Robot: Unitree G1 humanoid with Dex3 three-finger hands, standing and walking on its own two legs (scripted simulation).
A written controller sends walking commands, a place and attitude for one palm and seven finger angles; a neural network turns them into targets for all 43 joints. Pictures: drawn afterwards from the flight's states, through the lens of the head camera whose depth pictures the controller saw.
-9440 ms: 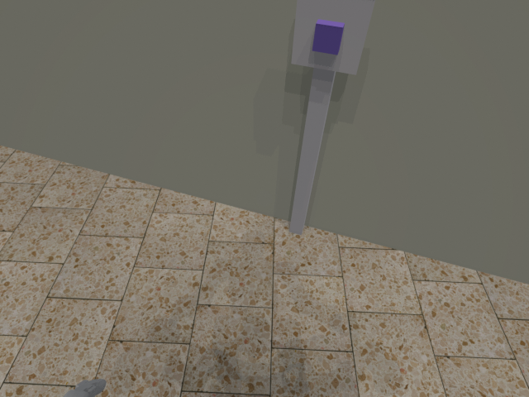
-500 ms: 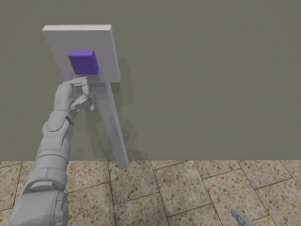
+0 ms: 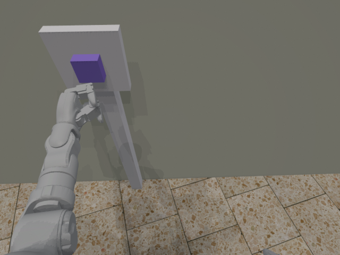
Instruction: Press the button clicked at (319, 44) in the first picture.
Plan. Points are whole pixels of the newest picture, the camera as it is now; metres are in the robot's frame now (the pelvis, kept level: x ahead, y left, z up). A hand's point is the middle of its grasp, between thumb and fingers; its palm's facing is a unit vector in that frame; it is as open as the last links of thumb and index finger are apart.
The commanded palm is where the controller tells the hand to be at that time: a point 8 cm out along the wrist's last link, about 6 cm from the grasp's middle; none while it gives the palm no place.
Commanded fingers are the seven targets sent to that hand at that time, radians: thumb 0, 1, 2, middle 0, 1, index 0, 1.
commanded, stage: aim a knuckle at the button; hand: left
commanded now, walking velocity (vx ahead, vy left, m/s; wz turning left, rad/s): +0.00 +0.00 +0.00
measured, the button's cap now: (89, 68) +0.53 +0.21 +0.15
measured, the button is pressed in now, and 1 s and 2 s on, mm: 0 0 11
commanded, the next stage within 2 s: press the button with the knuckle in 0.30 s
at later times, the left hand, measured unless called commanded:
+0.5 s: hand (102, 103) +0.44 +0.17 +0.11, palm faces +0.03 -1.00 -0.01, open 3.1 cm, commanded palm +0.42 +0.22 +0.12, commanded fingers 0.00 0.90 0.90 -1.30 -1.50 -1.30 -1.50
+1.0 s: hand (103, 95) +0.47 +0.17 +0.12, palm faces +0.03 -1.00 +0.00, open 3.1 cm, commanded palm +0.45 +0.22 +0.12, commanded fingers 0.00 0.90 0.90 -1.30 -1.50 -1.30 -1.50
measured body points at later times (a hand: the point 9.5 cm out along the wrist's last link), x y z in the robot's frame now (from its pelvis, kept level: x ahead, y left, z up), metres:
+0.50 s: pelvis +0.00 +0.00 +0.00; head +0.05 +0.00 +0.44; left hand +0.44 +0.22 +0.12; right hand +0.07 -0.26 -0.12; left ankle -0.02 +0.12 -0.73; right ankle +0.02 -0.12 -0.73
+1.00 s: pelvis +0.00 +0.00 -0.01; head +0.07 +0.00 +0.44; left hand +0.47 +0.23 +0.12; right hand +0.05 -0.26 -0.13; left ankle -0.02 +0.12 -0.73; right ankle +0.02 -0.12 -0.73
